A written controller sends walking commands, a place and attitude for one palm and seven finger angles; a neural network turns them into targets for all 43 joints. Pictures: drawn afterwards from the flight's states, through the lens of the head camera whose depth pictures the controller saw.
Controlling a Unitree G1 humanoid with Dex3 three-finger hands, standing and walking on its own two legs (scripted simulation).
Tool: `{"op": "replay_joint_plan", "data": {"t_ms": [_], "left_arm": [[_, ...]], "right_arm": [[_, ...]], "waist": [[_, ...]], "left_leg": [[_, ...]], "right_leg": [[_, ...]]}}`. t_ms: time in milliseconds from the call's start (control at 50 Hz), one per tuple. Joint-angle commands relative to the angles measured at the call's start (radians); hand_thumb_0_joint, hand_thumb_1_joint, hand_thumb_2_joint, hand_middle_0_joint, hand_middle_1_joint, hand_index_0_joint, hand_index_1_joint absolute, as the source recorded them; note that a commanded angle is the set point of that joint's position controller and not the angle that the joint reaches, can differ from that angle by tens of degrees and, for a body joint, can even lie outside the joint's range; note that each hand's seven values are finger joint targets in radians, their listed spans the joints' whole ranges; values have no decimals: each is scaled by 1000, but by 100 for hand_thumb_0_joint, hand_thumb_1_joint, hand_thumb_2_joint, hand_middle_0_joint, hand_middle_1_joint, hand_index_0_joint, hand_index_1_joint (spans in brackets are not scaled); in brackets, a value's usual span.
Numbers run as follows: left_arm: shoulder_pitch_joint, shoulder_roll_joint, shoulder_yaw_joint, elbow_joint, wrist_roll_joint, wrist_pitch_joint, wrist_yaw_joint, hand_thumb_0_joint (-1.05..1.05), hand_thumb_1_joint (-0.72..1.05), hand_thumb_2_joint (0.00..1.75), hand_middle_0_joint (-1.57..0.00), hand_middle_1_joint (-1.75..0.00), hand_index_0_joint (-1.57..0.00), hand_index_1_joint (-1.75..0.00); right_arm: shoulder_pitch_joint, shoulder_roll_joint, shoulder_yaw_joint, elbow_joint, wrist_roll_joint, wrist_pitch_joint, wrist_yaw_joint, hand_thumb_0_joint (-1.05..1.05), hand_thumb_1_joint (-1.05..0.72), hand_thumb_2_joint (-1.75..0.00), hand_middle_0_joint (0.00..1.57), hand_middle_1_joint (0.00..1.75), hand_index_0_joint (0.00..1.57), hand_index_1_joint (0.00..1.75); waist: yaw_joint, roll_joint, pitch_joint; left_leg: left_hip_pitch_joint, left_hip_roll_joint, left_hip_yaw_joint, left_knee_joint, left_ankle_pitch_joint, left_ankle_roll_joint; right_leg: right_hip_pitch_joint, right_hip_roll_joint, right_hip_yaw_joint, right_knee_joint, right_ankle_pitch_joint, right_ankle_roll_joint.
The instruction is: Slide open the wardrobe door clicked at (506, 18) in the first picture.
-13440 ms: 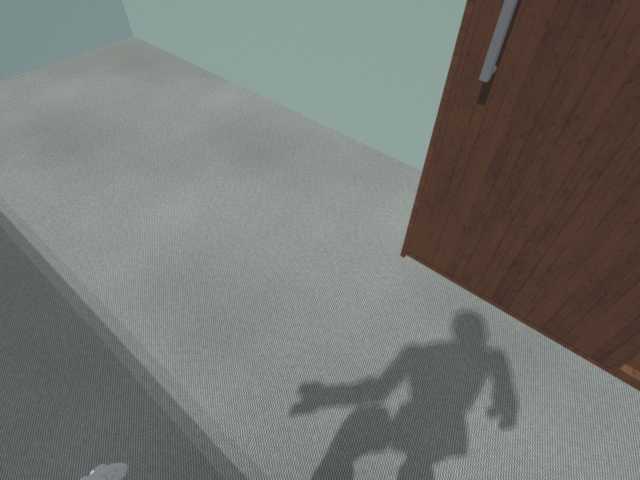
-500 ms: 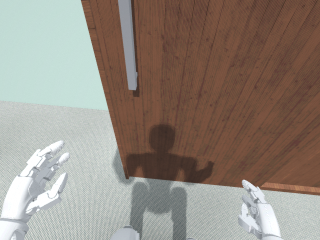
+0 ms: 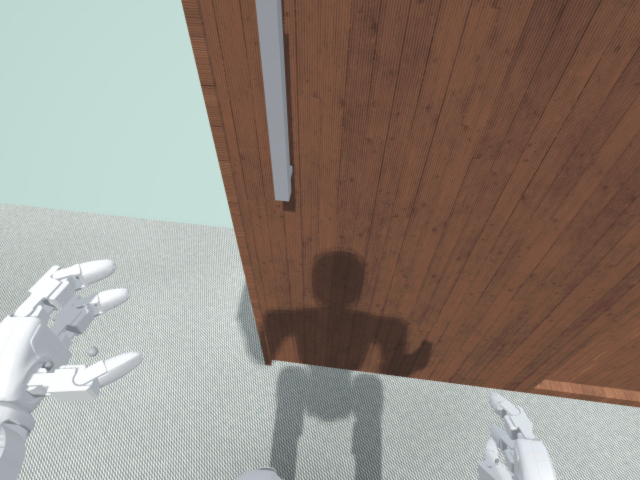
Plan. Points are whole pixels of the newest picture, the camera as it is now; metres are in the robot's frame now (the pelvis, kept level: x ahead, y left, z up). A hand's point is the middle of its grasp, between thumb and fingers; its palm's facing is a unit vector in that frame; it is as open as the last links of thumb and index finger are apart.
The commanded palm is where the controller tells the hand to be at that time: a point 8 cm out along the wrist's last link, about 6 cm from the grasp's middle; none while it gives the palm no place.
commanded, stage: raise the hand with hooked fingers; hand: left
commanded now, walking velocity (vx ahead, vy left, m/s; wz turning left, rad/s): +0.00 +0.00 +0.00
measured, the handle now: (280, 107) +0.51 +0.10 +0.21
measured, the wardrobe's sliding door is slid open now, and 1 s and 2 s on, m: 0.00 0.00 0.00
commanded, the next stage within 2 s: move the hooked fingers beside the handle in 1.26 s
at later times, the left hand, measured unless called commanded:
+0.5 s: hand (37, 280) +0.24 +0.28 +0.18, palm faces +0.08 -0.99 -0.08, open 13.7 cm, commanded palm +0.21 +0.32 +0.20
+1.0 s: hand (39, 222) +0.27 +0.27 +0.23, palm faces +0.05 -1.00 -0.07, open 14.0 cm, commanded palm +0.24 +0.31 +0.24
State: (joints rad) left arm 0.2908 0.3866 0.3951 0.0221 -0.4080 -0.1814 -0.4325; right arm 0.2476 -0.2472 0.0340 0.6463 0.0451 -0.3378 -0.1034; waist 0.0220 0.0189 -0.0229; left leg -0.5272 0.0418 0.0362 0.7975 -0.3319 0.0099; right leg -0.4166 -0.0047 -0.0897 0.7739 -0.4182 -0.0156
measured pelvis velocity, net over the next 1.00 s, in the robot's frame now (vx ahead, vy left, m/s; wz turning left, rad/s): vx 0.00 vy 0.00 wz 0.00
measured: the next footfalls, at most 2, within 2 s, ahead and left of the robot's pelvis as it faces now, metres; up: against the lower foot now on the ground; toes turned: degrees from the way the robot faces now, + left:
none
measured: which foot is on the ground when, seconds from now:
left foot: down 0.00-1.00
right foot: down 0.00-1.00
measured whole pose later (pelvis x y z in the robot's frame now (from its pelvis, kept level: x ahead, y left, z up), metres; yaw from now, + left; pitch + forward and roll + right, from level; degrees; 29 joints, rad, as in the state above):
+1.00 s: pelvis +0.00 +0.00 +0.03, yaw +0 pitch -5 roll +0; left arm -0.15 0.51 0.45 0.09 -0.35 0.29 -0.43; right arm 0.18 -0.28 0.07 0.64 0.10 -0.19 -0.12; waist 0.06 0.05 -0.01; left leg -0.22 0.03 0.05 0.49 -0.20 0.01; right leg -0.12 0.00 -0.08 0.48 -0.28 -0.02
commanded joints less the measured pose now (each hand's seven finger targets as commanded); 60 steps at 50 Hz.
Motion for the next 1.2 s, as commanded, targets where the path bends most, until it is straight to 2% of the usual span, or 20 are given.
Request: {"op": "replay_joint_plan", "data": {"t_ms": [0, 120, 140, 200, 340, 420, 440, 520, 640, 720, 740, 800, 840, 880, 940, 1000, 1040, 1120, 1140, 1180], "left_arm": [[-126, 195, 96, -205, -23, -39, 7, 0, -10, 47, -27, -94, -27, -94], [-216, 216, 84, -291, 7, 2, 36, 0, -24, 41, -28, -103, -28, -103], [-222, 249, 113, -287, 12, 12, 45, 0, -27, 40, -28, -105, -28, -105], [-274, 236, 97, -250, 10, 53, 40, 0, -34, 37, -29, -110, -29, -110], [-407, 285, 119, -212, 10, 151, 23, 0, -50, 30, -30, -120, -30, -120], [-520, 290, 96, -198, 16, 200, 12, 0, -50, 30, -30, -120, -30, -120], [-541, 322, 119, -201, 20, 210, 15, 0, -50, 30, -30, -120, -30, -120], [-613, 339, 124, -210, 26, 249, 10, 0, -50, 30, -30, -120, -30, -120], [-696, 390, 153, -132, 27, 327, -1, 0, -50, 30, -30, -120, -30, -120], [-797, 397, 136, -144, 36, 364, 0, 0, -50, 30, -30, -120, -30, -120], [-810, 433, 159, -145, 39, 371, 3, 0, -50, 30, -30, -120, -30, -120], [-708, 373, 131, -50, 32, 408, -14, 0, -50, 30, -30, -120, -30, -120], [-695, 398, 157, -63, 28, 418, -19, 0, -50, 30, -30, -120, -30, -120], [-733, 382, 141, -113, 29, 418, -13, 0, -50, 30, -30, -120, -30, -120], [-760, 434, 186, -166, 34, 397, 14, 0, -50, 30, -30, -120, -30, -120], [-765, 400, 170, -171, 38, 382, 29, 0, -50, 30, -30, -120, -30, -120], [-773, 434, 190, -189, 47, 376, 38, 0, -50, 30, -30, -120, -30, -120], [-761, 387, 151, -167, 46, 392, 29, 0, -50, 30, -30, -120, -30, -120], [-760, 404, 162, -170, 47, 391, 29, 0, -50, 30, -30, -120, -30, -120], [-760, 377, 138, -154, 46, 400, 23, 0, -50, 30, -30, -120, -30, -120]], "right_arm": [[-100, -156, -59, -150, 13, -66, -18, 0, -90, -90, 20, 30, 20, 30], [-117, -151, -47, -145, 14, -63, -29, 0, -90, -90, 20, 30, 20, 30], [-115, -157, -46, -136, 12, -61, -31, 0, -90, -90, 20, 30, 20, 30], [-132, -151, -35, -134, 20, -48, -34, 0, -90, -90, 20, 30, 20, 30], [-157, -148, -17, -131, 25, -23, -39, 0, -90, -90, 20, 30, 20, 30], [-183, -144, -5, -138, 33, -6, -41, 0, -90, -90, 20, 30, 20, 30], [-192, -148, -7, -137, 34, -3, -41, 0, -90, -90, 20, 30, 20, 30], [-206, -141, 1, -148, 36, 12, -40, 0, -90, -90, 20, 30, 20, 30], [-226, -146, 3, -147, 46, 38, -34, 0, -90, -90, 20, 30, 20, 30], [-244, -144, 8, -163, 53, 52, -34, 0, -90, -90, 20, 30, 20, 30], [-249, -151, 7, -161, 50, 53, -34, 0, -90, -90, 20, 30, 20, 30], [-234, -150, 2, -165, 56, 69, -26, 0, -90, -90, 20, 30, 20, 30], [-238, -160, -5, -169, 56, 78, -19, 0, -90, -90, 20, 30, 20, 30], [-249, -150, -3, -183, 60, 83, -17, 0, -90, -90, 20, 30, 20, 30], [-244, -157, -8, -182, 51, 80, -23, 0, -90, -90, 20, 30, 20, 30], [-241, -147, -5, -183, 53, 77, -28, 0, -90, -90, 20, 30, 20, 30], [-240, -155, -8, -176, 48, 77, -31, 0, -90, -90, 20, 30, 20, 30], [-237, -147, -5, -178, 53, 78, -36, 0, -90, -90, 20, 30, 20, 30], [-235, -153, -8, -173, 51, 78, -36, 0, -90, -90, 20, 30, 20, 30], [-234, -147, -3, -176, 54, 79, -35, 0, -90, -90, 20, 30, 20, 30]], "waist": [[21, 11, -148], [32, 104, -162], [37, 86, -164], [35, 75, -107], [39, 67, -121], [33, 70, -89], [40, 79, -108], [41, 79, -140], [44, 49, -118], [42, 81, -128], [45, 81, -131], [45, 9, -103], [49, -6, -130], [45, 22, -132], [48, 43, -160], [43, 50, -140], [47, 83, -148], [41, 90, -136], [41, 68, -144], [37, 62, -126]], "left_leg": [[195, -33, -74, -153, 153, -1], [301, -32, -80, -231, 184, -5], [304, -32, -80, -235, 194, -3], [308, -32, -82, -278, 169, -6], [375, -32, -76, -322, 189, -1], [390, -33, -86, -363, 140, -1], [400, -35, -79, -356, 151, 1], [443, -37, -79, -378, 190, 4], [427, -38, -65, -371, 190, 8], [450, -44, -72, -392, 175, 9], [445, -41, -68, -376, 185, 9], [416, -43, -63, -376, 183, 11], [410, -39, -57, -349, 207, 10], [422, -41, -56, -359, 204, 10], [446, -39, -53, -350, 219, 12], [450, -41, -52, -368, 205, 13], [454, -40, -46, -359, 217, 12], [459, -44, -49, -376, 208, 12], [463, -39, -45, -362, 221, 13], [459, -41, -50, -377, 217, 12]], "right_leg": [[22, 14, 74, -175, 185, 22], [74, 29, 30, -207, 213, 8], [97, 29, 32, -217, 220, 6], [102, 30, 26, -254, 207, 7], [168, 31, 35, -320, 232, 4], [163, 31, 34, -358, 182, 4], [182, 28, 45, -365, 188, 1], [204, 30, 34, -378, 228, 0], [216, 13, 69, -408, 231, 4], [212, 17, 58, -416, 206, 2], [218, 6, 81, -421, 212, 2], [208, 6, 80, -419, 231, 15], [225, -10, 111, -411, 270, 28], [212, -1, 91, -404, 256, 22], [216, 2, 94, -400, 264, 17], [207, 11, 79, -404, 249, 15], [219, 5, 89, -403, 259, 13], [211, 13, 74, -406, 261, 15], [219, 8, 86, -407, 275, 20], [206, 17, 64, -403, 274, 17]]}}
